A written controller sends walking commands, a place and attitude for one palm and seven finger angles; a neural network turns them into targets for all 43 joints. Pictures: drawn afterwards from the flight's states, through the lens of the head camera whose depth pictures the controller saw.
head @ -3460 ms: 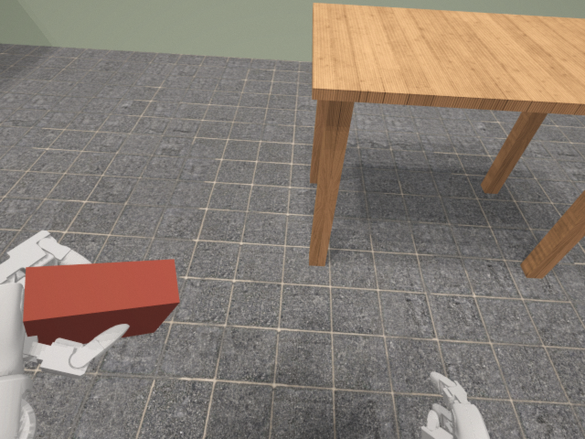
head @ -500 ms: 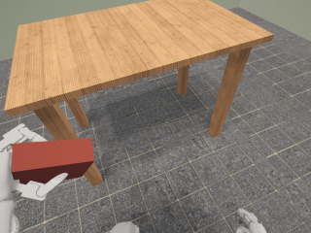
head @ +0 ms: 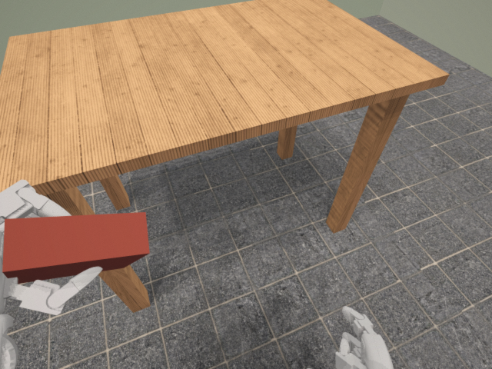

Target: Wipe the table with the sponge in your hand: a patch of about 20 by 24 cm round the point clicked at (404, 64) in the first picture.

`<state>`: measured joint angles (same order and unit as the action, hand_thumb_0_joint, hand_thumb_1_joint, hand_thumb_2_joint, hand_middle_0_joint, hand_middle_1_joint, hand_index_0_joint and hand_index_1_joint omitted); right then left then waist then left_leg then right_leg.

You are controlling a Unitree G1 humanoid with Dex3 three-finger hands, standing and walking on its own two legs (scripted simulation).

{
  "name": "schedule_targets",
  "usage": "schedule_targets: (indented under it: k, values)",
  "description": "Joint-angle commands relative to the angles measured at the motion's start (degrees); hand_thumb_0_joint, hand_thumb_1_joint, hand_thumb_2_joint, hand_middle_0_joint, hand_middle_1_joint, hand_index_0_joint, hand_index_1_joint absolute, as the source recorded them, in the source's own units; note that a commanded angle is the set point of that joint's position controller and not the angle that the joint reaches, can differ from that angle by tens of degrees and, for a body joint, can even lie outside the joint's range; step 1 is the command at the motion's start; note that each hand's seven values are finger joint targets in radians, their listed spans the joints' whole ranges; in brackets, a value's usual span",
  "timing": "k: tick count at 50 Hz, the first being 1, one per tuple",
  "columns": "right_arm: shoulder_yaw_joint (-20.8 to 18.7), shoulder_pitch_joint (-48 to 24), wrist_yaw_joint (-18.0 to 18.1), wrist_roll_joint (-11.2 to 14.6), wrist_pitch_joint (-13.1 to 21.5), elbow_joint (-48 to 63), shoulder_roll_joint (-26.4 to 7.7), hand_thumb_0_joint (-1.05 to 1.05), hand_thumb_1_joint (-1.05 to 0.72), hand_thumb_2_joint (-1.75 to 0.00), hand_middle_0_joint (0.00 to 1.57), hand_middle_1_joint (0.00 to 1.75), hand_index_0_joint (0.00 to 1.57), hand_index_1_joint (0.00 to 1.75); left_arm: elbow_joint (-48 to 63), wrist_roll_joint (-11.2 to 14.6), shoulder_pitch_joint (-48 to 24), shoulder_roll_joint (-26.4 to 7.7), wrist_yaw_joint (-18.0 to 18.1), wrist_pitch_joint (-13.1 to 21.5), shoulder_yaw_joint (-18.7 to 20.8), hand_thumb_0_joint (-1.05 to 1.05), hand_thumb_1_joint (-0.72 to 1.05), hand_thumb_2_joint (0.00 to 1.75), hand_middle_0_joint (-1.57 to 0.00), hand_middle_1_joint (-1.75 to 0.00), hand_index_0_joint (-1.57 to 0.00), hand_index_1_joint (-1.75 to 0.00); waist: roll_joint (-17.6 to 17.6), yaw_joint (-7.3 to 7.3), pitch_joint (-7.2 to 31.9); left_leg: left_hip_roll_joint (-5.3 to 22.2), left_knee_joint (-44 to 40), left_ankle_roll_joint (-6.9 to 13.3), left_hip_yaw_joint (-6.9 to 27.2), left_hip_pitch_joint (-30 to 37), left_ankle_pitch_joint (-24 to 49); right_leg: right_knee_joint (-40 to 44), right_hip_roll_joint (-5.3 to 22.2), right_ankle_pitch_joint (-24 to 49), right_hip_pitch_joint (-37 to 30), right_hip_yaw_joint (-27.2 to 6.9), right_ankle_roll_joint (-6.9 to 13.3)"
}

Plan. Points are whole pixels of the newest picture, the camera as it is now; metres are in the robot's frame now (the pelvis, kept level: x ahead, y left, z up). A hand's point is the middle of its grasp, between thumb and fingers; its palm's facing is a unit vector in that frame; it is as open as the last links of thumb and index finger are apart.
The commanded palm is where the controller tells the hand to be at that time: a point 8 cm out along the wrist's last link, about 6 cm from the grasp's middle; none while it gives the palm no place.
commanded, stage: take the last steps up to it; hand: left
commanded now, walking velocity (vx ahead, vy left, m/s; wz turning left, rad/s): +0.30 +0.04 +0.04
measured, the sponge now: (97, 247) +0.22 +0.20 +0.16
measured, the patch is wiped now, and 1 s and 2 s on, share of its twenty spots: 0.00 0.00 0.00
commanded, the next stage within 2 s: come to a stop and stand still in 0.78 s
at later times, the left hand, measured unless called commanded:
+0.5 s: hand (89, 175) +0.32 +0.24 +0.17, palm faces +0.44 -0.80 -0.42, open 9.2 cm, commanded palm +0.27 +0.28 +0.18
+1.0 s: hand (127, 144) +0.40 +0.22 +0.16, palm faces +0.42 -0.79 -0.44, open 9.2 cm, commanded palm +0.34 +0.26 +0.18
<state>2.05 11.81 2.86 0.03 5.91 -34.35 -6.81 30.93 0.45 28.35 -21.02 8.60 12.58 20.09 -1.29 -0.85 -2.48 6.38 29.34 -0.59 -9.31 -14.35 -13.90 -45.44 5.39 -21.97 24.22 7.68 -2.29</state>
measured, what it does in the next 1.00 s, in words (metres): walks ahead: right foot, then left foot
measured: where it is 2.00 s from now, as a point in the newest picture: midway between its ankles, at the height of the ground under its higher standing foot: outside the picture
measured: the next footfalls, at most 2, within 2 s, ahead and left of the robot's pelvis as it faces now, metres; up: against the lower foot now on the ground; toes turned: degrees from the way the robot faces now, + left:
right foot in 0.06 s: +0.10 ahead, -0.13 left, +0.00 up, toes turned -10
left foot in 0.46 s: +0.21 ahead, +0.12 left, +0.00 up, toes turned +12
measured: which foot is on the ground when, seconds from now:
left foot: down 0.00-0.08, up 0.10-0.44, down 0.46-0.80, up 0.82-1.00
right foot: up 0.00-0.04, down 0.06-0.48, up 0.50-0.78, down 0.80-1.00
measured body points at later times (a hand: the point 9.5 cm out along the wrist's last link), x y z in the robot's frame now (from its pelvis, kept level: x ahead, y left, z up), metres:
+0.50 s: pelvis +0.11 +0.00 -0.01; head +0.14 +0.01 +0.44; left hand +0.29 +0.28 +0.20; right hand +0.28 -0.27 -0.08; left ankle +0.17 +0.11 -0.74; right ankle +0.06 -0.12 -0.73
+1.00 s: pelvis +0.19 -0.02 +0.00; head +0.22 -0.04 +0.45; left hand +0.37 +0.26 +0.18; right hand +0.36 -0.26 -0.10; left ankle +0.19 +0.11 -0.68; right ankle +0.20 -0.11 -0.74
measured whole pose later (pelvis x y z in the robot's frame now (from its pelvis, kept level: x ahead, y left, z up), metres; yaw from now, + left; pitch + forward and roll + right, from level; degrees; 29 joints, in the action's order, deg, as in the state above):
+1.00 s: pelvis +0.19 -0.02 +0.00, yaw +2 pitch +0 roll +2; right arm 0.1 9.3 3.5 -0.1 2.0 -36.9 -13.6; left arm 27.0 0.5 26.8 -18.6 9.0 11.0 19.2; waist -0.1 0.1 -4.6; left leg 2.9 54.8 -1.9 -4.8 -25.7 -23.1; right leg -30.3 4.8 -15.4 14.4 9.4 2.0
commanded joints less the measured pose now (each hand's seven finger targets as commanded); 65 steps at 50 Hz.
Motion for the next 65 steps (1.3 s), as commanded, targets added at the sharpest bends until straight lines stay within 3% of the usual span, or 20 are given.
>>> schedule_targets:
  k: [1, 3, 4, 5, 8, 11, 21, 22, 24, 26, 31, 38, 39, 41, 43, 45, 51, 55, 59, 65]
  values:
    - [-4.49, -3.93, 1.79, 0.30, 1.89, 6.75, -10.56, 0.00, -0.90, -0.90, 0.20, 0.30, 0.20, 0.30, 5.69, 0.75, -6.12, -7.40, 1.51, 2.41, 6.15, 0.00, 0.10, 1.30, -1.20, -1.60, -1.20, -1.60, -7.91, 0.53, 7.08, 8.66, -6.28, 6.35, 6.61, -2.69, -10.10, 14.55, -3.77, 3.55, -13.10, 4.52, -0.12]
    - [-4.25, -3.99, 1.96, 0.52, 1.13, 6.87, -9.41, 0.00, -0.90, -0.90, 0.20, 0.30, 0.20, 0.30, 4.91, 0.20, -8.58, -8.48, 1.50, 1.87, 5.78, 0.00, 0.10, 1.30, -1.20, -1.60, -1.20, -1.60, 3.37, 0.48, 7.47, 3.12, 10.96, 3.69, 1.81, -10.40, -13.75, 23.93, 3.58, -0.83, -19.38, -7.63, 3.65]
    - [-3.83, -4.34, 1.74, 0.36, 0.75, 7.22, -8.35, 0.00, -0.90, -0.90, 0.20, 0.30, 0.20, 0.30, 3.92, -0.02, -8.95, -11.32, 1.84, 1.58, 7.41, 0.00, 0.10, 1.30, -1.20, -1.60, -1.20, -1.60, 18.25, 0.10, 6.64, -3.94, 26.76, 1.21, -0.24, -23.12, -18.70, 30.51, 15.87, -0.73, -24.40, -30.23, 10.30]
    - [-4.77, -6.29, 1.34, 0.17, 1.33, 7.22, -10.57, 0.00, -0.90, -0.90, 0.20, 0.30, 0.20, 0.30, 3.43, 1.09, -10.28, -11.53, 1.69, 1.29, 8.09, 0.00, 0.10, 1.30, -1.20, -1.60, -1.20, -1.60, 21.38, -1.21, 6.34, -3.45, 36.42, 0.52, 6.82, -26.09, -16.75, 33.31, 19.84, -2.46, -23.03, -37.36, 12.03]
    - [-3.71, -6.44, 0.82, 0.24, 0.10, 5.47, -9.78, 0.00, -0.90, -0.90, 0.20, 0.30, 0.20, 0.30, 7.39, 0.82, -8.51, -10.51, 1.18, 2.98, 7.44, 0.00, 0.10, 1.30, -1.20, -1.60, -1.20, -1.60, 8.17, 0.18, 5.86, -0.40, 42.88, -0.91, 10.12, -27.85, -8.89, 29.14, 17.35, 12.68, -23.61, -23.43, 12.62]
    - [-4.23, -6.41, 0.68, -0.05, -0.78, 5.76, -10.49, 0.00, -0.90, -0.90, 0.20, 0.30, 0.20, 0.30, 9.83, 0.42, -6.59, -10.38, 1.45, 4.12, 7.61, 0.00, 0.10, 1.30, -1.20, -1.60, -1.20, -1.60, 7.00, 0.94, 6.75, 0.28, 34.84, -1.34, 7.70, -24.40, -4.74, 27.70, 14.83, 26.01, -21.82, -11.73, 10.83]
    - [-5.75, -3.02, 1.55, -0.10, -0.52, 9.32, -10.54, 0.00, -0.90, -0.90, 0.20, 0.30, 0.20, 0.30, 12.00, 1.10, -4.89, -9.99, 3.31, 3.55, 8.43, 0.00, 0.10, 1.30, -1.20, -1.60, -1.20, -1.60, 6.18, 0.51, 8.36, -3.70, -1.39, 0.34, -2.31, 0.04, 3.29, 19.25, 9.70, 16.79, -16.86, -6.26, 7.94]
    - [-6.34, -2.10, 2.05, 0.22, -0.37, 9.33, -11.60, 0.00, -0.90, -0.90, 0.20, 0.30, 0.20, 0.30, 11.28, 1.20, -5.08, -9.11, 3.07, 3.55, 7.39, 0.00, 0.10, 1.30, -1.20, -1.60, -1.20, -1.60, 1.36, 1.53, 8.76, -2.45, -4.40, 1.37, 0.24, 6.39, 3.85, 11.68, 7.85, 16.31, -13.06, -4.56, 6.17]
    - [-6.56, -2.69, 1.63, 0.69, -0.21, 10.14, -12.91, 0.00, -0.90, -0.90, 0.20, 0.30, 0.20, 0.30, 12.66, 1.27, -7.58, -8.84, 2.85, 4.62, 6.97, 0.00, 0.10, 1.30, -1.20, -1.60, -1.20, -1.60, -16.11, 1.29, 10.90, 15.30, -8.89, 11.14, 27.06, 18.39, 19.11, -11.31, -2.74, -10.61, 5.12, -0.30, 1.30]
    - [-5.66, -4.05, 1.19, 0.14, 0.01, 8.85, -11.66, 0.00, -0.90, -0.90, 0.20, 0.30, 0.20, 0.30, 10.12, 0.63, -7.79, -11.16, 1.88, 4.55, 7.62, 0.00, 0.10, 1.30, -1.20, -1.60, -1.20, -1.60, -14.83, 1.48, 8.25, 19.37, -12.52, 15.68, 32.47, 10.99, 8.46, -22.49, -0.50, -12.72, 10.28, -7.18, 1.57]
    - [-5.16, -4.03, 0.29, 0.35, 1.96, 7.72, -11.11, 0.00, -0.90, -0.90, 0.20, 0.30, 0.20, 0.30, 17.46, 1.07, -2.57, -8.69, 1.40, 4.31, 6.61, 0.00, 0.10, 1.30, -1.20, -1.60, -1.20, -1.60, -13.75, 0.32, 9.53, 11.03, -10.66, 10.51, 12.76, 5.47, 14.22, -8.42, -0.54, -2.56, 2.74, -1.81, 0.52]
    - [-4.13, -4.23, 1.72, 0.52, 1.18, 7.21, -10.49, 0.00, -0.90, -0.90, 0.20, 0.30, 0.20, 0.30, 8.69, 1.42, -4.79, -8.35, 1.48, 2.04, 7.35, 0.00, 0.10, 1.30, -1.20, -1.60, -1.20, -1.60, -6.96, 0.95, 9.24, 7.87, -2.61, 5.24, 6.92, -0.64, 1.70, 18.31, -3.77, 5.76, -14.49, 2.76, 0.46]
    - [-4.05, -3.83, 1.76, 0.41, 0.79, 7.00, -10.14, 0.00, -0.90, -0.90, 0.20, 0.30, 0.20, 0.30, 6.89, 0.93, -6.21, -9.04, 1.50, 1.86, 7.62, 0.00, 0.10, 1.30, -1.20, -1.60, -1.20, -1.60, -1.85, 1.24, 8.71, 5.63, 3.10, 3.82, 5.13, -4.72, -2.59, 21.79, -0.10, 7.17, -17.63, -2.55, 2.29]
    - [-3.76, -5.31, 1.44, 0.36, 0.46, 7.92, -9.14, 0.00, -0.90, -0.90, 0.20, 0.30, 0.20, 0.30, 3.52, 1.39, -7.19, -11.51, 1.48, 0.84, 9.09, 0.00, 0.10, 1.30, -1.20, -1.60, -1.20, -1.60, 20.67, -0.30, 7.37, -4.77, 26.31, -0.05, 2.45, -20.47, -18.22, 29.34, 17.44, 13.24, -21.95, -31.63, 11.05]
    - [-3.61, -5.93, 0.53, 0.42, 0.22, 6.96, -9.53, 0.00, -0.90, -0.90, 0.20, 0.30, 0.20, 0.30, 6.08, 1.62, -8.60, -10.95, 1.66, 1.46, 7.78, 0.00, 0.10, 1.30, -1.20, -1.60, -1.20, -1.60, 15.61, 0.46, 6.95, -2.71, 38.53, -0.74, 9.76, -24.94, -15.04, 28.66, 20.51, 18.19, -24.19, -31.30, 13.90]
    - [-2.52, -6.75, 0.51, 0.01, -0.61, 5.96, -9.10, 0.00, -0.90, -0.90, 0.20, 0.30, 0.20, 0.30, 7.57, 0.77, -6.76, -10.17, 1.69, 2.79, 7.35, 0.00, 0.10, 1.30, -1.20, -1.60, -1.20, -1.60, 7.73, 0.67, 6.39, -1.50, 36.49, -1.55, 9.24, -21.54, -11.12, 25.15, 16.12, 34.79, -21.38, -16.91, 11.48]
    - [-3.52, -6.36, 1.24, -0.41, -0.86, 9.58, -8.92, 0.00, -0.90, -0.90, 0.20, 0.30, 0.20, 0.30, 13.51, 1.10, 0.08, -10.84, 2.86, 3.11, 9.52, 0.00, 0.10, 1.30, -1.20, -1.60, -1.20, -1.60, 9.27, -0.57, 10.82, -4.47, 11.29, -1.52, 2.56, -9.17, -5.27, 20.45, 11.88, 45.89, -22.09, -7.53, 9.16]
    - [-4.86, -3.80, 2.14, -0.05, -1.62, 10.32, -10.11, 0.00, -0.90, -0.90, 0.20, 0.30, 0.20, 0.30, 15.59, 1.58, -1.08, -10.69, 3.21, 2.68, 9.57, 0.00, 0.10, 1.30, -1.20, -1.60, -1.20, -1.60, 4.43, 1.33, 12.46, -2.96, -4.20, -1.24, 3.71, 4.24, 12.13, 13.97, 7.37, 35.87, -18.07, -5.43, 4.45]
    - [-5.07, -3.18, 1.42, -0.78, -0.34, 10.24, -11.45, 0.00, -0.90, -0.90, 0.20, 0.30, 0.20, 0.30, 12.61, 1.19, -1.02, -10.02, 1.77, 3.68, 8.08, 0.00, 0.10, 1.30, -1.20, -1.60, -1.20, -1.60, -17.08, 0.80, 9.64, 15.65, -9.51, 8.53, 23.02, 8.97, 45.11, -2.46, -3.09, -11.06, -2.39, -5.13, 0.53]
    - [-4.85, -2.45, -1.11, -0.30, 2.18, 9.79, -11.84, 0.00, -0.90, -0.90, 0.20, 0.30, 0.20, 0.30, 16.00, 1.41, -1.95, -7.64, 1.17, 1.94, 4.75, 0.00, 0.10, 1.30, -1.20, -1.60, -1.20, -1.60, -14.67, 1.20, 11.15, 10.80, -7.02, 5.44, 12.99, 9.88, 35.47, 9.47, -5.25, -1.40, -7.77, -2.75, 0.75]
